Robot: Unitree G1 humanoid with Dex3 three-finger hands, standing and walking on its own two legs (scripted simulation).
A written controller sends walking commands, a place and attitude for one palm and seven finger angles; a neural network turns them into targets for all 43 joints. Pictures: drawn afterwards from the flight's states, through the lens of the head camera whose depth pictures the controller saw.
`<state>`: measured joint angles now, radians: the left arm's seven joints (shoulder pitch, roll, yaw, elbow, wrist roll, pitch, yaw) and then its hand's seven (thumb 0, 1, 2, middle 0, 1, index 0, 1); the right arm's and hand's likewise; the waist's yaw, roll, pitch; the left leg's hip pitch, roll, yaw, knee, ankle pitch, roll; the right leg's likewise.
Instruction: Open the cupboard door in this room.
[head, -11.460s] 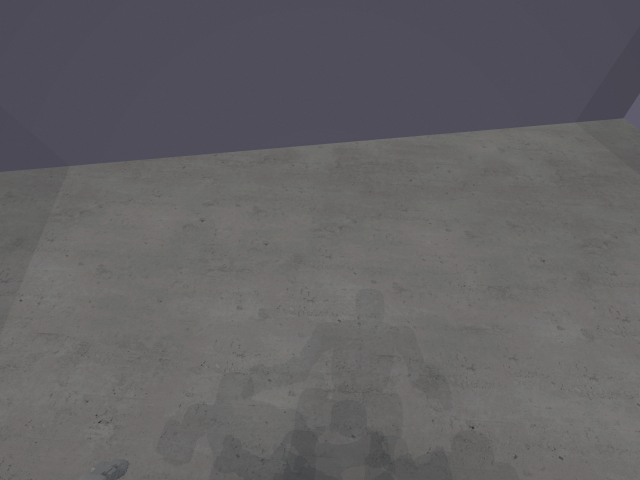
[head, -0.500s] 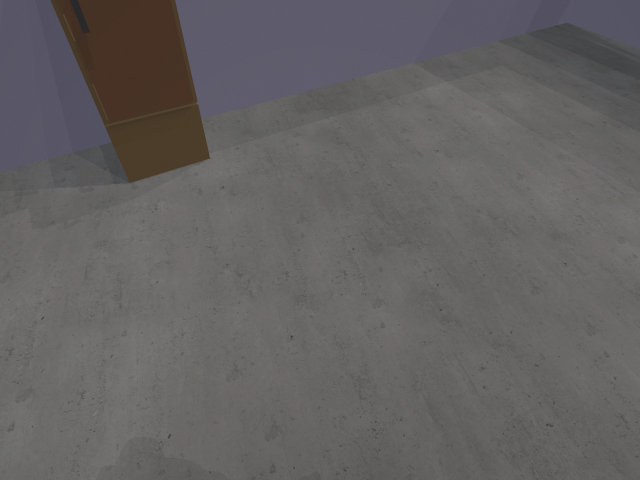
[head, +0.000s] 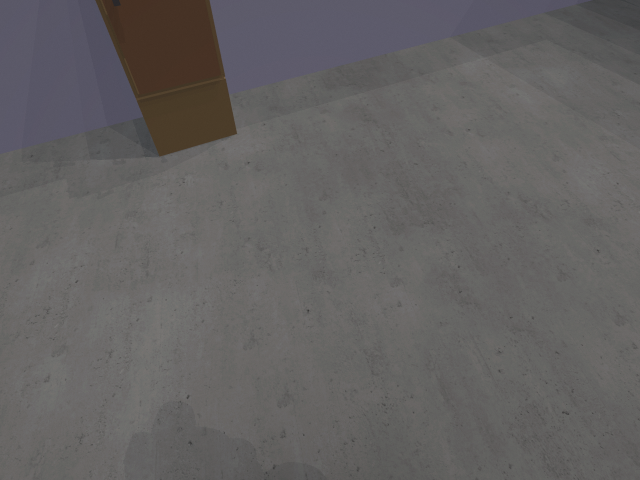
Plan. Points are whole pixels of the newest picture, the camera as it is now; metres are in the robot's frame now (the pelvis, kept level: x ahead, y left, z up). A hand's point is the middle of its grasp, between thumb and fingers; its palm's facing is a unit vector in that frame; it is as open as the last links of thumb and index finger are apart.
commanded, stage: stand and wait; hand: left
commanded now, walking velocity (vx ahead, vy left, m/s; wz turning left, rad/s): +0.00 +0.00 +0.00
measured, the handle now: out of the picture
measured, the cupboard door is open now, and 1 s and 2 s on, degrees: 0 0 0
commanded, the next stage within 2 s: turn or walk to find it in 0.16 s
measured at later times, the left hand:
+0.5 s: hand out of the picture -0.09 +0.20 -0.19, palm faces +0.21 -0.96 -0.18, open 7.4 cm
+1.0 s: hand out of the picture -0.08 +0.20 -0.16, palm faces +0.26 -0.94 -0.24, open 7.3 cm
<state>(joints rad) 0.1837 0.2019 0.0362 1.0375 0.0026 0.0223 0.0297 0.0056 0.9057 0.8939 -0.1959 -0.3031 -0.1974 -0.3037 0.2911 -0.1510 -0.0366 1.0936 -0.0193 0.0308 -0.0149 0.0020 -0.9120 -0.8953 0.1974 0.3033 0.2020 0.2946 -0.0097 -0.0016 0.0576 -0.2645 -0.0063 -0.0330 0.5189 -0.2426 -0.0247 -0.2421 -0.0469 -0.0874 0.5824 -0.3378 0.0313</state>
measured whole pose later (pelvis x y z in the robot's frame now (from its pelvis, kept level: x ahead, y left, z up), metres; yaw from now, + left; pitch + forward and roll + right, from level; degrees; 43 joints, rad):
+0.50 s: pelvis -0.05 +0.02 +0.00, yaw +7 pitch -2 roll +0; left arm 0.28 0.20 0.04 1.10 0.01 0.04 0.03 0.01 0.90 0.89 -0.20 -0.30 -0.20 -0.30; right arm 0.17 -0.16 -0.04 1.06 -0.01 0.02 -0.01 0.00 -0.91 -0.90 0.19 0.30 0.20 0.29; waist 0.05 -0.07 0.06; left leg -0.18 0.00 0.07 0.53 -0.31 0.03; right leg -0.32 -0.10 -0.13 0.73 -0.43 0.03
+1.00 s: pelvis -0.09 +0.00 +0.01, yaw +14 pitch -2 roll +1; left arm 0.20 0.16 0.03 1.03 0.02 0.01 0.04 0.00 0.92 0.89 -0.20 -0.30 -0.20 -0.30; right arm 0.24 -0.19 -0.07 1.09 -0.01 0.07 0.00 0.00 -0.92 -0.90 0.20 0.30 0.20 0.29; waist -0.01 0.01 0.06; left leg -0.38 0.02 0.02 0.95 -0.47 -0.03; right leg -0.19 -0.10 -0.15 0.52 -0.29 0.00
